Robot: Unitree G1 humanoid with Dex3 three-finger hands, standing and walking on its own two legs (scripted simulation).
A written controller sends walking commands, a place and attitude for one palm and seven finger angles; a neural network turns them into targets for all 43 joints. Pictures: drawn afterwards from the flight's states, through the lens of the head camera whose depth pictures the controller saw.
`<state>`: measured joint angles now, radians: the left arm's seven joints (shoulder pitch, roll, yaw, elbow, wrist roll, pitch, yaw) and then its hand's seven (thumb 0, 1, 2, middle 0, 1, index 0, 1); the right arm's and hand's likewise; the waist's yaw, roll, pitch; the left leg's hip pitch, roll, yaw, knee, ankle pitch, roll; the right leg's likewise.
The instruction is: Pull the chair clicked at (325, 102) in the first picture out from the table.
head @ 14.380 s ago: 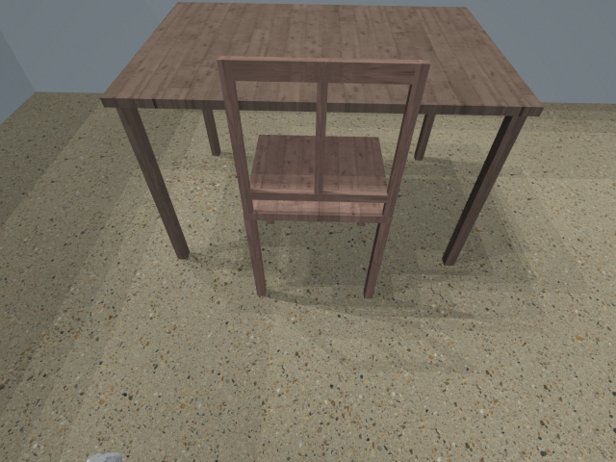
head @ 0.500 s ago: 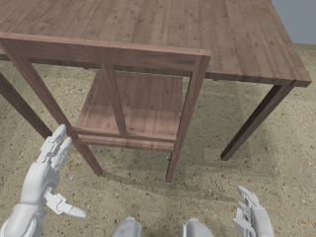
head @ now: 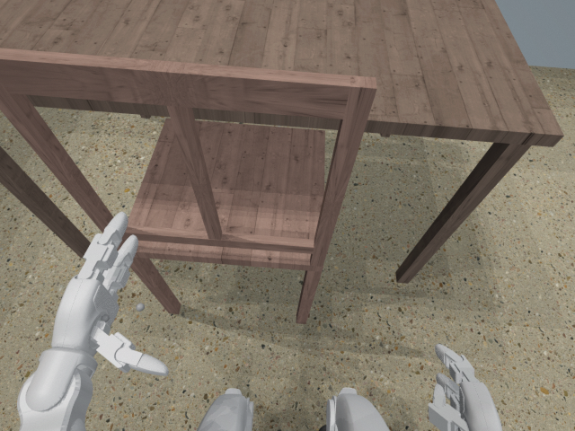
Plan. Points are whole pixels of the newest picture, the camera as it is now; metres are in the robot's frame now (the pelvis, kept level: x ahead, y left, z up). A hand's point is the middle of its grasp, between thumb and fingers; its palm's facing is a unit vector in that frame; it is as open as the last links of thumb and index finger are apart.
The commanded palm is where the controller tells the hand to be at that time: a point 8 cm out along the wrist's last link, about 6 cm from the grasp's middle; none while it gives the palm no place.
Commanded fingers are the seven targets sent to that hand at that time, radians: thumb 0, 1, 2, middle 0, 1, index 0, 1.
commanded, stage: aim the fingers beside a spindle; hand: left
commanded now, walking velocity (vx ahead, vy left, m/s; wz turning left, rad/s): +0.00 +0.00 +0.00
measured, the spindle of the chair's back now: (201, 185) +0.47 +0.15 +0.02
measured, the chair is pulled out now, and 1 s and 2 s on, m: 0.00 0.00 0.00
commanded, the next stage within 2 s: push the fingers through the gap in 1.56 s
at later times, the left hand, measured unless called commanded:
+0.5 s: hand (171, 292) +0.30 +0.17 +0.01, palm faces -0.07 -1.00 -0.03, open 16.9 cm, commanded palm +0.28 +0.22 +0.02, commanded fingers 0.00 -0.50 0.30 -0.06 -0.08 -0.06 -0.08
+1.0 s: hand (191, 281) +0.32 +0.15 -0.01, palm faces -0.07 -1.00 -0.03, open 16.9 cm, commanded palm +0.30 +0.20 +0.00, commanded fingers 0.00 -0.50 0.30 -0.06 -0.08 -0.06 -0.08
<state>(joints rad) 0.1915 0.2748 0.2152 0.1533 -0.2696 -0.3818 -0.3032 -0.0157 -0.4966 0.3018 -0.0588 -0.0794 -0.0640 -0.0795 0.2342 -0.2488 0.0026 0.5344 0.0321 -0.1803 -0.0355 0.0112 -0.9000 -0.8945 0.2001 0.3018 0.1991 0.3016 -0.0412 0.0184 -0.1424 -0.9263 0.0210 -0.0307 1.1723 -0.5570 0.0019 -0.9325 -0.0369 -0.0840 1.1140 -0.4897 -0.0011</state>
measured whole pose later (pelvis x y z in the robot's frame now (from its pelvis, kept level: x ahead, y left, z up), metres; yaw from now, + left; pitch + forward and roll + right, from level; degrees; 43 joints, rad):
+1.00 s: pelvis -0.01 +0.00 -0.03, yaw +0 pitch +22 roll -2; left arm -0.06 0.21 0.11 0.32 -0.17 -0.43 -0.16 -0.02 -0.50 0.30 -0.06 -0.08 -0.06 -0.08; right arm 0.20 -0.24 0.00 0.54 0.01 -0.08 0.00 0.01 -0.90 -0.89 0.20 0.30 0.20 0.30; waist -0.05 0.02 -0.16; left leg -1.09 0.02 -0.02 1.30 -0.59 0.01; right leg -1.11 -0.04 -0.07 1.25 -0.52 0.00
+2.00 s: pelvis -0.02 +0.00 -0.03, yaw -1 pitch +22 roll -2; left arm -0.20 0.23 0.12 0.41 -0.16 -0.41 -0.14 -0.02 -0.50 0.30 -0.06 -0.08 -0.06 -0.08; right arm 0.20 -0.24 0.00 0.55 0.01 -0.05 0.00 0.01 -0.90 -0.89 0.20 0.30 0.20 0.30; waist -0.06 0.02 -0.15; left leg -1.12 0.02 -0.02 1.30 -0.58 0.01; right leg -1.13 -0.04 -0.06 1.25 -0.51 0.00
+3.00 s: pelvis -0.02 +0.01 -0.03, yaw -2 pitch +25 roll -2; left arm -0.61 0.31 0.27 0.86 -0.11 -0.49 -0.15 -0.02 -0.50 0.30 -0.06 -0.08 -0.06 -0.08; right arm 0.28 -0.25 0.00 0.61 -0.01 0.01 0.02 0.01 -0.90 -0.89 0.20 0.30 0.20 0.30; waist -0.13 0.02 -0.15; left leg -1.17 0.03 0.00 1.31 -0.57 0.01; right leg -1.19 -0.03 -0.05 1.25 -0.48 0.01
